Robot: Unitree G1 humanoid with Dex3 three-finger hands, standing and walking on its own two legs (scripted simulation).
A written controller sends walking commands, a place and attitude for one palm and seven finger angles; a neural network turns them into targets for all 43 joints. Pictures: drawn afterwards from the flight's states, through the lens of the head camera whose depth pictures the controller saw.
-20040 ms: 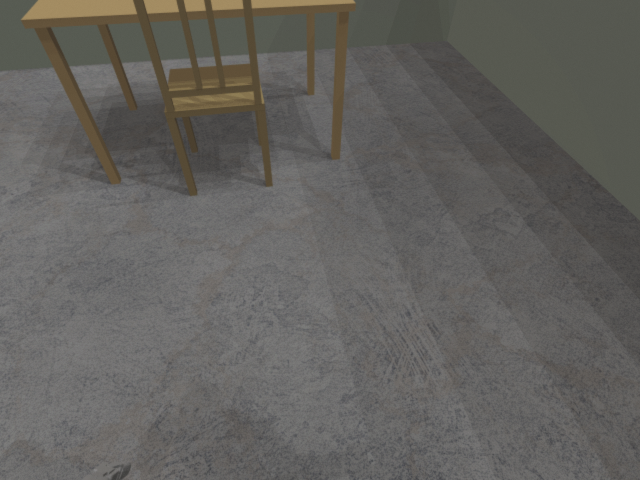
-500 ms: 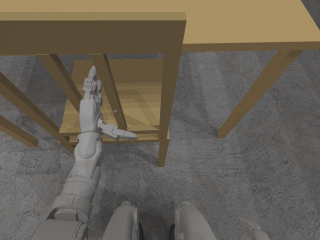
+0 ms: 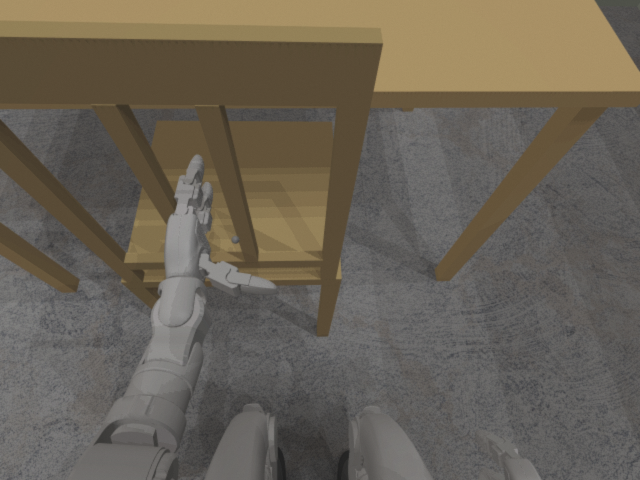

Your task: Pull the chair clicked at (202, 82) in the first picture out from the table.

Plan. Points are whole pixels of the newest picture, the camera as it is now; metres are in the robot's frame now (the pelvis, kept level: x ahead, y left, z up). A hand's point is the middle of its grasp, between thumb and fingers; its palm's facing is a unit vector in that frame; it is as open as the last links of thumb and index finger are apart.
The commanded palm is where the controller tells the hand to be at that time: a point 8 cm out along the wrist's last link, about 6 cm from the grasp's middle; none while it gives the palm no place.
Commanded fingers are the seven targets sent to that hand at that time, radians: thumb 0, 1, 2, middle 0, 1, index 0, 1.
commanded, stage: hook a spindle and tug to test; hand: left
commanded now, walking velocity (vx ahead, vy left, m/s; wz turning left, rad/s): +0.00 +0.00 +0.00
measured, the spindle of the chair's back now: (165, 201) +0.45 +0.19 +0.03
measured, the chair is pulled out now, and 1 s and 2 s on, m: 0.00 0.00 0.06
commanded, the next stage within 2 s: step backward, pulling the chair out in 1.44 s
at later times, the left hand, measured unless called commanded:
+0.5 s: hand (247, 228) +0.42 +0.09 +0.02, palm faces -0.01 -1.00 -0.04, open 11.9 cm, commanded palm +0.39 +0.13 +0.02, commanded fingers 0.00 0.28 0.64 -0.50 -1.45 -0.50 -1.45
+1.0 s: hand (251, 234) +0.41 +0.08 +0.02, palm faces +0.02 -1.00 -0.02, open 5.3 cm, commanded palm +0.37 +0.14 +0.02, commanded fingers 0.00 0.90 0.90 -0.50 -1.45 -0.50 -1.45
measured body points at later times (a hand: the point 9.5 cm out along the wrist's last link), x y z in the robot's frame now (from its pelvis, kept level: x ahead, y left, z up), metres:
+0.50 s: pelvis +0.00 +0.01 +0.00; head +0.13 +0.01 +0.43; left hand +0.41 +0.14 +0.02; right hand +0.09 -0.24 -0.13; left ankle +0.03 +0.10 -0.62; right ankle +0.01 -0.10 -0.62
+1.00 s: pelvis +0.01 -0.01 +0.00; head +0.14 -0.01 +0.44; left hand +0.40 +0.14 +0.02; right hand +0.11 -0.26 -0.12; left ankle +0.03 +0.10 -0.62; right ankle +0.01 -0.10 -0.62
